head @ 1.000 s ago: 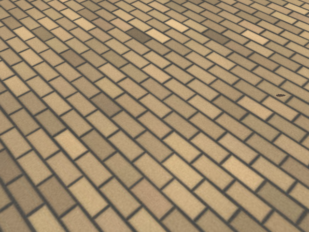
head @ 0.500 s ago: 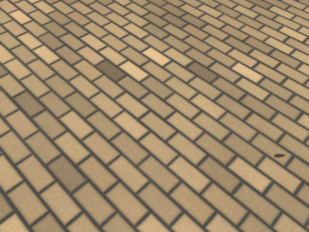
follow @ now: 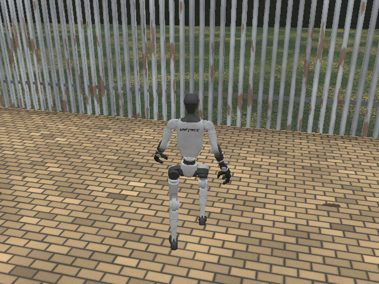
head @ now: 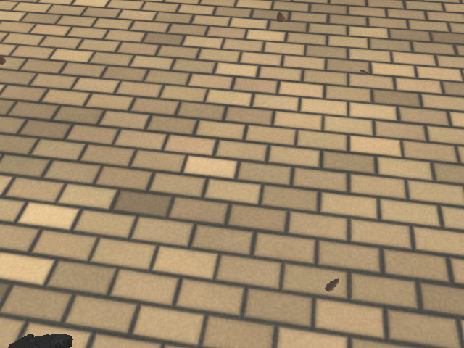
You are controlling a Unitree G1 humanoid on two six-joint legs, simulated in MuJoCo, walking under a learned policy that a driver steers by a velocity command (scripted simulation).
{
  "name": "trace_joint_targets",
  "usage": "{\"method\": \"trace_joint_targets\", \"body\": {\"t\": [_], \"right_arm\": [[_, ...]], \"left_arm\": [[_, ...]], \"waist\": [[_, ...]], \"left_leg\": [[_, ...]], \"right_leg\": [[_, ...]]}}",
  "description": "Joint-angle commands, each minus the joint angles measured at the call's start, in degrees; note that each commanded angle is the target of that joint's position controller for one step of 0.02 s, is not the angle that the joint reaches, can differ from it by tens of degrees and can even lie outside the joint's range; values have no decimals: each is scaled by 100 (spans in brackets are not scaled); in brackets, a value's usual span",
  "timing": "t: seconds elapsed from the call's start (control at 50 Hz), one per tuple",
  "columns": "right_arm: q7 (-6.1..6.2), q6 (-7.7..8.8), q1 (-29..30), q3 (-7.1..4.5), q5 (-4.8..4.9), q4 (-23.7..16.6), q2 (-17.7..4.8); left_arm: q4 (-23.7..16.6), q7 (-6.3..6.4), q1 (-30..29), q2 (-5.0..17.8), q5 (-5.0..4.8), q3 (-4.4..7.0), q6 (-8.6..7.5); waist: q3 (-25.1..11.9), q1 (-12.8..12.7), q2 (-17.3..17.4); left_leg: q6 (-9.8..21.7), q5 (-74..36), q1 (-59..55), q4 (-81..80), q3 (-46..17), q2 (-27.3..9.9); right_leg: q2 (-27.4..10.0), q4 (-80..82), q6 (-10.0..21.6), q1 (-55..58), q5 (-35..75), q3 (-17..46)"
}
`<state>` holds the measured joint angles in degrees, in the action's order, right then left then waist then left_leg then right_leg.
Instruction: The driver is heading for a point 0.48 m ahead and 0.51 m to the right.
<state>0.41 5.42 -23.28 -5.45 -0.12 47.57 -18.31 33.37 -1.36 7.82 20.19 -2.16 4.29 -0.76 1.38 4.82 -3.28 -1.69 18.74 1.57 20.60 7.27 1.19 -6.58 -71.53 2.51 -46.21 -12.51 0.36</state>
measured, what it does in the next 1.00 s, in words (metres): walks ahead, turning right: right foot, then left foot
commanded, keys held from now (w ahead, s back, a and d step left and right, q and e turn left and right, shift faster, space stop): w+e+shift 0.94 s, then w+shift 0.06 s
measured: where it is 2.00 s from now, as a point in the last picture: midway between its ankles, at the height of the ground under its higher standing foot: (426, 172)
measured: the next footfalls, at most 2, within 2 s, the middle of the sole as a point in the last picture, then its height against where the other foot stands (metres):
right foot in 0.20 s outside the picture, level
left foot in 0.62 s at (240, 244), level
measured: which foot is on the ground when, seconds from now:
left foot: down 0.00-0.20, up 0.22-0.60, down 0.62-1.00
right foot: up 0.00-0.18, down 0.20-0.62, up 0.64-1.00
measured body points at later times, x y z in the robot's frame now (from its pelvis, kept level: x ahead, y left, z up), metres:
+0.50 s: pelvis +0.45 -0.06 +0.01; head +0.47 -0.09 +0.45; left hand +0.59 +0.18 -0.10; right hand +0.59 -0.38 -0.03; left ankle +0.74 +0.03 -0.66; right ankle +0.34 -0.09 -0.73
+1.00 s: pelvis +0.81 -0.24 -0.02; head +0.80 -0.28 +0.43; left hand +1.15 -0.34 -0.05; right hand +0.55 -0.37 -0.16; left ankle +0.80 -0.02 -0.73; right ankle +0.84 -0.48 -0.67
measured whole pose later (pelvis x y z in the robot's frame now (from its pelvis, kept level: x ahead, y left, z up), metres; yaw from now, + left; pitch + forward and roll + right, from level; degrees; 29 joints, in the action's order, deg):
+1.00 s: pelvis +0.81 -0.24 -0.02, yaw -57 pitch +0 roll +4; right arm 0.5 5.1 -26.2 -3.6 -0.6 48.7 -17.6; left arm 31.2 -3.4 2.2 17.3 -2.1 2.7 -1.0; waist 3.0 6.5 -1.1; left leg -3.2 24.5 -12.6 13.5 14.4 0.8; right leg -6.2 -54.3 5.0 -47.6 -0.4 -1.9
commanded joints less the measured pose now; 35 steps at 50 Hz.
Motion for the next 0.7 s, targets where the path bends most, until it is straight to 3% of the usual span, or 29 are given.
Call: {"method": "trace_joint_targets", "body": {"t": [0.02, 0.04, 0.08, 0.12, 0.14, 0.16, 0.18, 0.2, 0.22, 0.24, 0.26, 0.28, 0.3, 0.32, 0.34, 0.36, 0.4, 0.44, 0.46, 0.5, 0.54, 0.56, 0.58, 0.6, 0.62, 0.64, 0.66, 0.68, 0.7], "right_arm": [[38, 197, 1244, 20, -13, -602, -467], [52, 199, 1078, 11, -38, -536, -568], [47, 166, 828, -30, -7, -433, -825], [55, 73, 507, -83, -39, -367, -1136], [80, 0, 474, -128, -29, -380, -1329], [91, -68, 582, -165, -21, -445, -1474], [91, -76, 868, -172, 7, -606, -1486], [78, 12, 933, -47, 27, -639, -1032], [-15, 251, 147, 287, -48, -1063, -12], [-85, 521, 621, 264, 120, -1328, -610], [-71, 604, 1399, 230, 287, -1508, -790], [-26, 617, 1532, 269, 241, -1519, -635], [7, 554, 1379, 277, 102, -1392, -546], [-7, 442, 1109, 238, 37, -1296, -561], [-16, 331, 1056, 209, 14, -1269, -595], [-10, 257, 1131, 206, -14, -1285, -565], [-3, 220, 1859, 295, -136, -1558, -334], [-66, 230, 2443, 383, -140, -1750, -26], [-93, 241, 2628, 377, -80, -1828, -2], [-104, 242, 2717, 252, 127, -1897, -259], [-96, 252, 2753, 156, 240, -1925, -477], [-93, 269, 2591, 93, 267, -1895, -579], [-74, 279, 1974, -36, 286, -1761, -750], [-34, 267, 852, -170, 309, -1561, -913], [42, 209, -476, -204, 221, -1389, -1156], [-92, 223, -447, -228, -87, -1279, -1651], [-113, 177, 124, -147, -49, -1482, -1070], [-57, 117, 370, -55, 2, -1497, -663], [-43, 62, 414, -29, -48, -1348, -597]], "left_arm": [[-403, -133, -53, -162, 52, -166, -53], [-416, -168, -273, -153, 64, -168, -70], [-528, -277, -702, -146, 42, -185, -133], [-572, -319, -776, 160, 8, -56, -170], [-539, -315, -460, 340, -37, 31, -151], [-371, -302, 359, 582, -79, 169, -100], [23, -253, 1809, 989, -65, 395, -30], [393, -134, 2628, 1181, -117, 493, 50], [122, -110, 1880, 1553, 24, 421, -26], [-116, -101, 1931, 1167, 125, 363, -135], [-52, -88, 1908, 960, 176, 326, -255], [-7, -116, 1602, 858, 186, 283, -364], [-40, -115, 1201, 721, 208, 233, -427], [-99, -77, 906, 602, 257, 186, -444], [-86, -46, 757, 470, 234, 141, -434], [-29, -1, 730, 361, 160, 103, -426], [57, 131, 804, 351, 85, 92, -416], [153, 226, 813, 477, 52, 153, -356], [223, 238, 982, 564, 30, 197, -338], [345, 263, 1193, 574, -43, 228, -338], [433, 289, 1308, 456, -85, 230, -313], [468, 291, 1334, 434, -67, 240, -276], [474, 273, 1287, 428, -5, 242, -235], [406, 210, 1144, 306, 108, 177, -218], [248, 140, 1178, -271, 295, -34, -223], [-89, 105, 2244, -738, -201, -212, -309], [85, 177, 1915, -173, -336, -179, -254], [36, 176, 1151, 230, -175, -89, -212], [-29, 168, 697, 266, -13, -61, -177]], "waist": [[548, -554, 424], [559, -422, 218], [765, -312, 182], [439, -436, 561], [196, -724, 858], [-250, -1225, 1096], [-906, -1942, 1039], [-908, -2138, 151], [-1420, -849, -1924], [-2417, -1272, -1166], [-1402, -1301, -324], [-684, -909, 615], [-392, -563, 861], [-196, -287, 741], [6, -171, 550], [186, -134, 494], [492, -323, 500], [527, -566, 301], [403, -736, 244], [237, -823, -7], [238, -812, -187], [165, -699, -271], [-161, -354, -346], [-814, 286, -298], [-1925, 715, 378], [-2702, -166, 3709], [-1906, -3, 2883], [-1100, 181, 1924], [-633, 159, 798]], "left_leg": [[767, -1780, 830, -1337, -340, -1368], [702, -1956, 640, -1402, -79, -1283], [571, -2952, 319, -1366, 306, -1302], [443, -5814, -283, -724, 502, -1314], [430, -7375, -533, -48, 545, -1426], [459, -8380, -459, 1092, 540, -1531], [463, -8388, 376, 2748, 417, -1489], [207, -3729, 2002, 5140, 352, -721], [44, 1374, 4187, 7349, -486, 303], [288, 880, 4767, 7349, -1680, 145], [411, 465, 4994, 6831, -1615, -62], [413, 171, 4741, 6184, -1619, -267], [334, 35, 4197, 5710, -1675, -463], [220, -48, 3749, 5394, -1740, -568], [100, -19, 3547, 5033, -1704, -619], [-9, 19, 3421, 4578, -1611, -683], [-205, -775, 3063, 3463, -1262, -572], [-299, -2068, 2231, 2125, -1023, -308], [-328, -2567, 1758, 1742, -962, -161], [-391, -2823, 1462, 1248, -1287, -123], [-364, -2433, 1682, 891, -1521, -200], [-308, -2104, 1618, 866, -1505, -213], [-195, -1598, 1100, 999, -1413, -173], [-70, -1274, -79, 1199, -1316, -293], [125, 104, -2112, 1640, -2312, -1189], [1193, 2810, -3215, -285, -6305, -2689], [1138, 4045, -2567, -764, -6588, -2572], [942, 3104, -1840, -632, -5370, -2304], [820, 1774, -1114, -519, -4312, -2035]], "right_leg": [[-291, 967, -30, 163, 1224, 191], [-185, 1347, 37, 288, 1601, 6], [23, 2304, 207, 627, 1792, -396], [615, 2629, 413, 1366, 1461, -993], [871, 2581, 505, 1772, 1035, -1160], [1058, 2491, 658, 2696, 628, -1189], [1144, 2721, 937, 4591, 638, -941], [794, 3209, 1211, 6229, 852, -68], [-314, 3980, 2275, 7395, -200, 3171], [-856, 5320, 2562, 7648, -2515, 5056], [-811, 5828, 2163, 6767, -2738, 5039], [-685, 5878, 1968, 5616, -2182, 4639], [-444, 5755, 1865, 4664, -1497, 4060], [-148, 5775, 1838, 3900, -1138, 3562], [33, 5854, 1832, 3399, -893, 3213], [154, 5901, 1789, 2988, -635, 2866], [497, 5994, 1678, 2166, -24, 2222], [877, 5857, 1365, 1531, -23, 1731], [859, 5875, 1230, 1396, -288, 1775], [714, 5663, 1042, 1849, -837, 2150], [561, 5233, 914, 2732, -880, 2472], [447, 4932, 855, 3096, -541, 2594], [434, 4321, 722, 3324, 253, 2571], [676, 3001, 479, 3172, 1090, 2284], [913, 815, 292, 2065, 160, 1836], [1354, -1211, 105, 259, -1915, 1300], [751, -1706, 68, -411, -1266, 1040], [605, -1733, 48, -521, -900, 763], [364, -1503, 59, -279, -750, 639]]}}
Velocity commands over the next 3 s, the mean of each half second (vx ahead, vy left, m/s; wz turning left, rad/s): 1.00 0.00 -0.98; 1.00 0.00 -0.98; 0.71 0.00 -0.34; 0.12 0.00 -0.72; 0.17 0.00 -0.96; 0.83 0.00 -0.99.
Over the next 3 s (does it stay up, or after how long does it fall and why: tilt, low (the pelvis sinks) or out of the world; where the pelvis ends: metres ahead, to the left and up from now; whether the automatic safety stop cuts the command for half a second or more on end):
stays up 0.75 -0.99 -0.03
